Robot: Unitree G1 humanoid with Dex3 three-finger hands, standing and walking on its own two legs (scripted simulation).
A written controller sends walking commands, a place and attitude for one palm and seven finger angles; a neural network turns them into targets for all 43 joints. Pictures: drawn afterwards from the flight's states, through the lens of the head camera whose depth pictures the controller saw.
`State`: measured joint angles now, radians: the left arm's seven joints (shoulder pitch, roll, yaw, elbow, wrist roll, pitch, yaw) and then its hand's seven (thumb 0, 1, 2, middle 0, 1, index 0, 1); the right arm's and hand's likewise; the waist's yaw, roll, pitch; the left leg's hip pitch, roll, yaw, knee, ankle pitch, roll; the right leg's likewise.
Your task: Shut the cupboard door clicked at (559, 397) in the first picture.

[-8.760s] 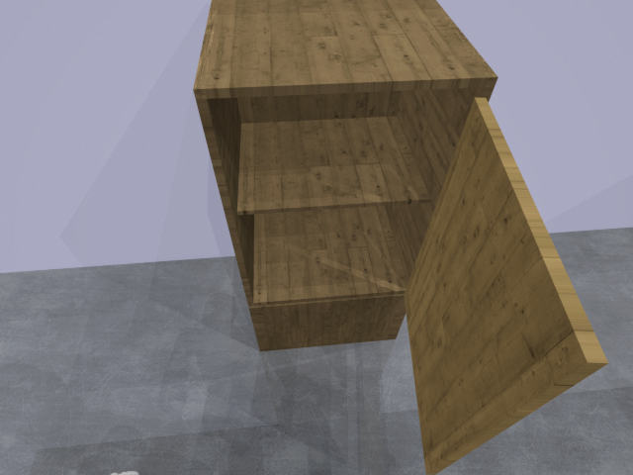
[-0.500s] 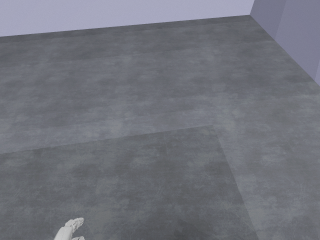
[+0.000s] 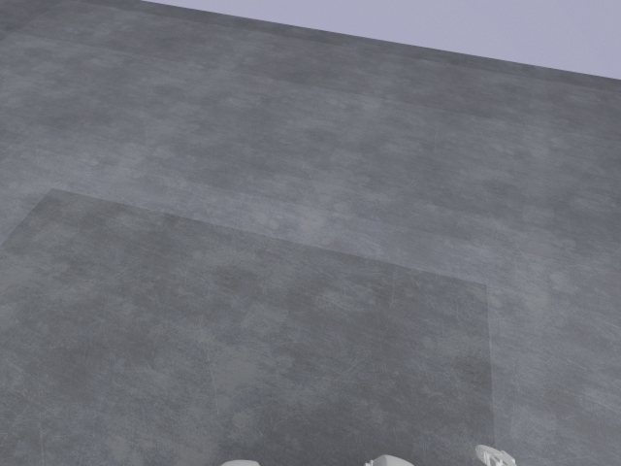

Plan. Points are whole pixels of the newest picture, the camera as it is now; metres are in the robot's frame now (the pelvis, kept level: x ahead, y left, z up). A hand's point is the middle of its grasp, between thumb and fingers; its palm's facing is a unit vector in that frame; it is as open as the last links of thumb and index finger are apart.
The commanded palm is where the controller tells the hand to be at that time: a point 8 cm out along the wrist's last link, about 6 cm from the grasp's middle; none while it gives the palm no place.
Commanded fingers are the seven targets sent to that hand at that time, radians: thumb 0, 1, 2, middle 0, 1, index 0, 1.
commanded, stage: turn to face it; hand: left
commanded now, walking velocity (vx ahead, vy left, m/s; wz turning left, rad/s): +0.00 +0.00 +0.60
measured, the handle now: out of the picture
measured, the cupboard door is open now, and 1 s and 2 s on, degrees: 24 24 24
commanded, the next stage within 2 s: take the last steps up to it in 2.00 s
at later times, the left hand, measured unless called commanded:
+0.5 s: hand out of the picture +0.03 +0.17 -0.13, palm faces +0.31 -0.91 -0.28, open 7.4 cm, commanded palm none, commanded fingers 0.00 0.90 0.90 -0.20 -0.30 -0.20 -0.30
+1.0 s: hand out of the picture -0.05 +0.21 -0.14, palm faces +0.58 -0.76 -0.29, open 7.4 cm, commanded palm none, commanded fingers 0.00 0.90 0.90 -0.20 -0.30 -0.20 -0.30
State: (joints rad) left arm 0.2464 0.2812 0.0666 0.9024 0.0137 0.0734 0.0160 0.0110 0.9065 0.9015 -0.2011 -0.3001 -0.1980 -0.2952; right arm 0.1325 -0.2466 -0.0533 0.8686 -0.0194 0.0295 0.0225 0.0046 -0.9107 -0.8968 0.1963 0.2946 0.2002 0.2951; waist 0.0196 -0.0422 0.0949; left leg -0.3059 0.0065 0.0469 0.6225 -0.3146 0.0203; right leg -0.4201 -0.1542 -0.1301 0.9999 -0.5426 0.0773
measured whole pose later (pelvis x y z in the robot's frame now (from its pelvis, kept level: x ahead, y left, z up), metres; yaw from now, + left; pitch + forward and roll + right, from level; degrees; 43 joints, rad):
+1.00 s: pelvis -0.01 -0.03 +0.01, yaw +36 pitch +1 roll +0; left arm 0.17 0.25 0.06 0.85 0.01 0.05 0.01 0.01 0.91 0.90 -0.20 -0.30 -0.19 -0.29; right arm 0.18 -0.24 -0.05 0.88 -0.03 0.05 0.01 0.00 -0.91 -0.90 0.20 0.30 0.20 0.30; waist -0.02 0.02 0.07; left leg -0.32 -0.03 -0.08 0.55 -0.25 0.00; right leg -0.40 -0.06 -0.04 0.80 -0.43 0.08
